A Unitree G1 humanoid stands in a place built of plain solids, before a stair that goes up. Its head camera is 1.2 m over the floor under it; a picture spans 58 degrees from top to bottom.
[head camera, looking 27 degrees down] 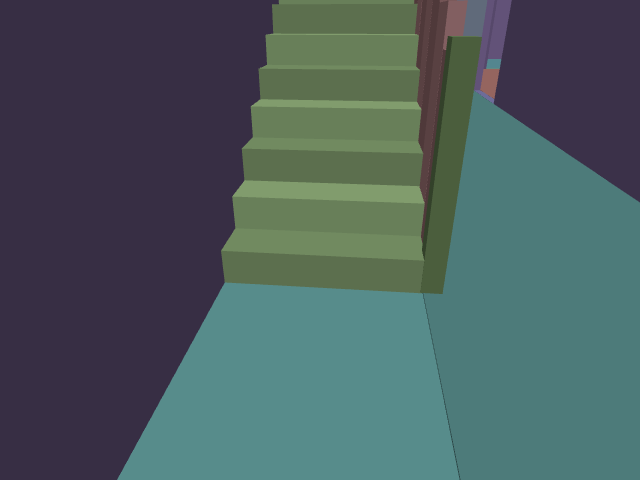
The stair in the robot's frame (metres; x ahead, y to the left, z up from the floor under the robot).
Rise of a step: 0.18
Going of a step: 0.26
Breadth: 1.00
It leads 6 degrees to the right of straight ahead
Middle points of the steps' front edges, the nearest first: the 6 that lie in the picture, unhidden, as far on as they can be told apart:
1.82 -0.01 0.19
2.08 -0.03 0.37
2.34 -0.06 0.56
2.60 -0.09 0.74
2.86 -0.11 0.92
3.12 -0.14 1.11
